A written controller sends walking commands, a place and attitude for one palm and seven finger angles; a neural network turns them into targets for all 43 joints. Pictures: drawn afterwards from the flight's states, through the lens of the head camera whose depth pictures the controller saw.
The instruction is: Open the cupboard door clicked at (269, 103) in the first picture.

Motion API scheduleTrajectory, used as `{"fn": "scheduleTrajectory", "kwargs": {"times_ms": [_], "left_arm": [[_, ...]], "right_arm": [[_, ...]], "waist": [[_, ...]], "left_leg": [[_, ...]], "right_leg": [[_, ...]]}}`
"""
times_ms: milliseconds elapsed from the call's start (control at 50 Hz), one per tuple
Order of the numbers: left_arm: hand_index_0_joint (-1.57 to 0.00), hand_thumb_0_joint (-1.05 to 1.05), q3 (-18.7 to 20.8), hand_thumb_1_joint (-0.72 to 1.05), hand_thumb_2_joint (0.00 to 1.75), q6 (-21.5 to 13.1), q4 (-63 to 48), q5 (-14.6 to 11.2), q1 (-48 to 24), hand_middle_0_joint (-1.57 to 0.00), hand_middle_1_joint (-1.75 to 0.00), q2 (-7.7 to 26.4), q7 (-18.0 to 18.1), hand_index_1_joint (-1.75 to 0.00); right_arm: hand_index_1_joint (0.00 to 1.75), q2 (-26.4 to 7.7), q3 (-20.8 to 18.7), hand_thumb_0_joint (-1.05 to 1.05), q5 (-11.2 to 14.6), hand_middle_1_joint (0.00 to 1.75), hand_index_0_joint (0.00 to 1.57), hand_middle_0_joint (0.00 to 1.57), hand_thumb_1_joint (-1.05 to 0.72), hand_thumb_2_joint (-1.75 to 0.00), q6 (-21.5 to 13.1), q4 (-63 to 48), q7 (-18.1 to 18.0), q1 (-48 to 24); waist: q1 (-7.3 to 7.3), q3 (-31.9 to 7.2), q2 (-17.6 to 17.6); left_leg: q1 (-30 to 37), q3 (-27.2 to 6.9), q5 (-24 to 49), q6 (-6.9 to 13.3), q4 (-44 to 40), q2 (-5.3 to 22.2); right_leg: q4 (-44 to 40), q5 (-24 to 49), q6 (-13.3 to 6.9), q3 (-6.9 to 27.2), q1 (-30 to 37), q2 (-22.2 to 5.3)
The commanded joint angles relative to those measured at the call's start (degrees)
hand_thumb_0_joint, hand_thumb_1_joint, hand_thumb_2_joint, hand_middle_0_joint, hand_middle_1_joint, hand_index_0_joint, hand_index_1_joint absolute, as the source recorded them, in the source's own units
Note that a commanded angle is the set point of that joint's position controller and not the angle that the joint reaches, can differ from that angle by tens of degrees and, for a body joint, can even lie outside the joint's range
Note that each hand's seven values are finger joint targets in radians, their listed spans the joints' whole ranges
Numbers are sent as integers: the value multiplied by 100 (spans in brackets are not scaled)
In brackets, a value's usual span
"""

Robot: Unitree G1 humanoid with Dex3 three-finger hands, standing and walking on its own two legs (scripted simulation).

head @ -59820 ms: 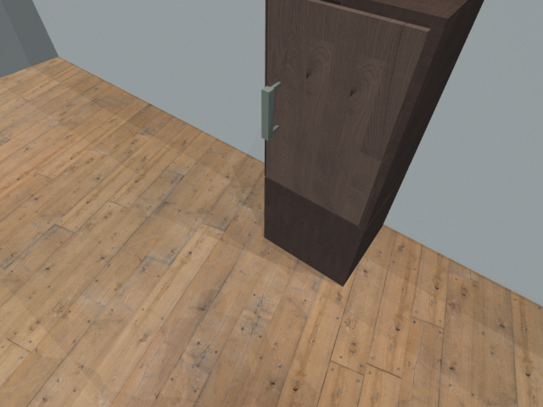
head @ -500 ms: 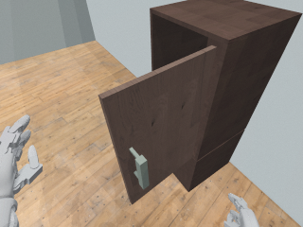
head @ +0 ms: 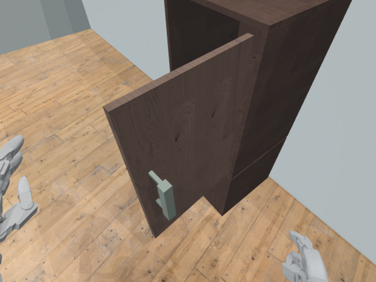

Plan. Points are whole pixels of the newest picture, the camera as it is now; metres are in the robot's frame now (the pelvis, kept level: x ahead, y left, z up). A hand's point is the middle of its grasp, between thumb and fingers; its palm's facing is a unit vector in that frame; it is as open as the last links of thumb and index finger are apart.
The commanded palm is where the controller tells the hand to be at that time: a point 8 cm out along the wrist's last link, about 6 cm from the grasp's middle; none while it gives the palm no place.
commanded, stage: step back with the hand held close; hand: left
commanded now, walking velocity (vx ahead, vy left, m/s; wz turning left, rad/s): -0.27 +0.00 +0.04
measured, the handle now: (161, 195) +0.33 +0.09 -0.05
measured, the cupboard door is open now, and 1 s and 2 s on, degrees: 95 95 95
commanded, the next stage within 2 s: stop stepping back and stand still in 0.92 s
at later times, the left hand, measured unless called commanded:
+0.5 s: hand out of the picture +0.10 +0.30 +0.15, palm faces +0.48 -0.73 -0.49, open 7.4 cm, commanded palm +0.04 +0.33 +0.17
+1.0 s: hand out of the picture +0.04 +0.30 +0.16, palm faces +0.40 -0.81 -0.42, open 7.4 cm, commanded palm -0.02 +0.33 +0.17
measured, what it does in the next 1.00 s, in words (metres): walks backwards: right foot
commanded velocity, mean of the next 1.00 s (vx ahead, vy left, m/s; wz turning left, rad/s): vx -0.34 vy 0.00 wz -0.01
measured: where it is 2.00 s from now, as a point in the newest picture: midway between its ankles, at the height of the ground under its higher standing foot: outside the picture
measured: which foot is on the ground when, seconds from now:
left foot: down 0.00-1.00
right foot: down 0.00-0.64, up 0.66-0.98, down 1.00-1.00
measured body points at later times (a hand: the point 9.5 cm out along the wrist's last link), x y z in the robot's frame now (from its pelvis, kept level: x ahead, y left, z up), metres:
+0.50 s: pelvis -0.08 +0.02 -0.02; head -0.06 +0.03 +0.43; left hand +0.07 +0.34 +0.18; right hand +0.10 -0.20 -0.10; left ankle +0.01 +0.09 -0.74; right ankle -0.03 -0.10 -0.74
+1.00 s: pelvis -0.18 +0.04 -0.02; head -0.15 +0.08 +0.42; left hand +0.01 +0.34 +0.18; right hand +0.03 -0.17 -0.08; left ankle +0.02 +0.09 -0.74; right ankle -0.34 -0.09 -0.75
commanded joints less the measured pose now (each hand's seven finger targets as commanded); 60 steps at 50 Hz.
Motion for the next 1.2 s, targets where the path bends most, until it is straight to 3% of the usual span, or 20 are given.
{"fn": "scheduleTrajectory", "kwargs": {"times_ms": [0, 140, 320, 400, 480, 540, 580, 620, 660, 700, 900, 960, 980, 1020, 1040, 1060, 1100, 1140, 1160, 1180], "left_arm": [[-20, 0, 1046, 90, 90, -392, -1315, -55, 98, -20, -30, 1164, 210, -30], [-20, 0, 1005, 90, 90, -525, -1450, 4, 80, -20, -30, 1126, 266, -30], [-20, 0, 1157, 90, 90, -751, -1506, 253, -290, -20, -30, 1004, 291, -30], [-20, 0, 1089, 90, 90, -782, -1546, 195, -262, -20, -30, 955, 265, -30], [-20, 0, 858, 90, 90, -793, -1674, 164, -533, -20, -30, 956, 352, -30], [-20, 0, 982, 90, 90, -813, -1640, 158, -544, -20, -30, 1162, 439, -30], [-20, 0, 1147, 90, 90, -850, -1780, 121, -415, -20, -30, 1278, 449, -30], [-20, 0, 1352, 90, 90, -966, -2109, 165, -381, -20, -30, 1305, 388, -30], [-20, 0, 1557, 90, 90, -1026, -2158, 179, -525, -20, -30, 1475, 362, -30], [-20, 0, 1472, 90, 90, -969, -1926, 87, -297, -20, -30, 1286, 357, -30], [-20, 0, 929, 90, 90, -959, -1941, -162, -656, -20, -30, 1215, 260, -30], [-20, 0, 1318, 90, 90, -1140, -2130, -174, -883, -20, -30, 1797, 292, -30], [-20, 0, 1507, 90, 90, -1175, -2238, -103, -1094, -20, -30, 2007, 316, -30], [-20, 0, 1007, 90, 90, -953, -1837, -93, -1182, -20, -30, 1392, 161, -30], [-20, 0, 1205, 90, 90, -776, -1817, -104, -804, -20, -30, 1462, 132, -30], [-20, 0, 1340, 90, 90, -661, -1799, -187, -491, -20, -30, 1498, 93, -30], [-20, 0, 1528, 90, 90, -705, -1927, -254, -452, -20, -30, 1501, 124, -30], [-20, 0, 1716, 90, 90, -628, -1863, -297, 386, -20, -30, 1542, 108, -30], [-20, 0, 1945, 90, 90, -661, -1916, -296, 755, -20, -30, 1790, 122, -30], [-20, 0, 1776, 90, 90, -651, -2164, -254, 907, -20, -30, 1685, 98, -30]], "right_arm": [[30, -573, -205, 0, 31, 30, 20, 20, -90, -90, -228, -1032, -45, -516], [30, -661, -210, 0, 13, 30, 20, 20, -90, -90, -340, -1057, -40, -438], [30, -737, -245, 0, -52, 30, 20, 20, -90, -90, -664, -1066, -53, -357], [30, -678, -261, 0, -58, 30, 20, 20, -90, -90, -754, -968, 2, -254], [30, -581, -259, 0, -93, 30, 20, 20, -90, -90, -748, -706, 52, -137], [30, -474, -238, 0, -66, 30, 20, 20, -90, -90, -697, -603, 52, -142], [30, -533, -232, 0, -49, 30, 20, 20, -90, -90, -679, -649, 4, -270], [30, -720, -209, 0, -92, 30, 20, 20, -90, -90, -791, -825, -20, -511], [30, -581, -271, 0, -182, 30, 20, 20, -90, -90, -925, -802, 1, -496], [30, -513, -318, 0, -201, 30, 20, 20, -90, -90, -1015, -642, 126, -496], [30, -413, -230, 0, -253, 30, 20, 20, -90, -90, -967, -241, 255, -182], [30, -279, -80, 0, -229, 30, 20, 20, -90, -90, -846, -137, 199, -266], [30, -293, 15, 0, -289, 30, 20, 20, -90, -90, -965, -292, 181, -494], [30, -434, -167, 0, -51, 30, 20, 20, -90, -90, -1001, -247, 59, -278], [30, -544, -216, 0, -43, 30, 20, 20, -90, -90, -973, -382, 20, -297], [30, -622, -237, 0, -79, 30, 20, 20, -90, -90, -992, -507, 55, -503], [30, -580, -124, 0, -125, 30, 20, 20, -90, -90, -962, -643, 139, -644], [30, -352, -128, 0, -225, 30, 20, 20, -90, -90, -886, -670, 215, -614], [30, -302, -152, 0, -143, 30, 20, 20, -90, -90, -881, -713, 247, -560], [30, -205, -165, 0, 18, 30, 20, 20, -90, -90, -779, -712, 280, -436]], "waist": [[56, -1156, -44], [7, -595, 125], [74, -444, 676], [-1, -510, -66], [-113, -409, -689], [-154, -554, -874], [-112, -488, -144], [5, -550, 1490], [24, -724, 1479], [124, -905, 493], [79, -1665, 1044], [-21, -1316, -498], [88, -1121, -561], [-251, -1024, -1096], [-220, -1170, -157], [-55, -1271, 1122], [86, -892, 1933], [284, -1248, 2038], [340, -1269, 1424], [181, -776, -945]], "left_leg": [[359, -534, 1958, 4, 13, 482], [-625, -876, -233, 104, -433, 569], [-2872, -1657, -2876, 487, -1528, 1206], [-2222, -1324, -2361, 314, -801, 806], [-369, -676, -1129, -103, 1219, 92], [101, -554, -680, -156, 1408, -29], [-109, -973, -814, -50, 510, 274], [-1912, -2353, -2570, 367, -1592, 1426], [-2736, -3139, -3244, 619, -2522, 2117], [-1676, -2247, -2097, 510, -1823, 1785], [1178, -839, 455, -766, -1559, 1070], [1363, -494, 295, -548, 1374, 441], [921, -319, -210, -529, 1489, 265], [1464, -326, 904, -409, 998, 53], [1918, -717, 1699, -235, 446, 275], [1379, -1619, 684, -127, -931, 706], [-453, -2225, -3437, -906, -2941, 1002], [-1229, -1130, -2742, -1520, -2691, 556], [-1281, -252, -1977, -1262, -1094, 10], [-577, 425, -1063, -959, 2631, -612]], "right_leg": [[108, 2631, 189, 553, 252, -666], [-82, 568, 137, 672, -26, -516], [1520, 72, 247, 339, 1398, 31], [797, -180, 87, 844, 650, -183], [-715, -1082, -434, 1859, -1683, -1225], [-559, -252, -396, 1434, -1961, -1354], [-77, -389, -159, 1012, -1844, -866], [1836, -773, 254, 288, -138, 192], [4447, -1351, 239, 477, 424, 529], [4374, -1478, 161, 458, -294, 350], [-352, -1548, -262, -139, -129, 175], [-1368, 210, -779, 1372, -1740, -1718], [-1096, 898, -670, 1159, -1565, -1827], [-77, 1177, -174, 13, -1557, -976], [679, 315, 104, -246, -1653, -344], [1268, -1476, 242, -427, -1119, 351], [2443, -2864, -57, -549, 118, 1018], [1810, -2685, -273, -901, 1262, 1137], [419, -2601, -464, -482, 1160, 634], [-1297, -2755, -672, 1086, -1154, -1052]]}}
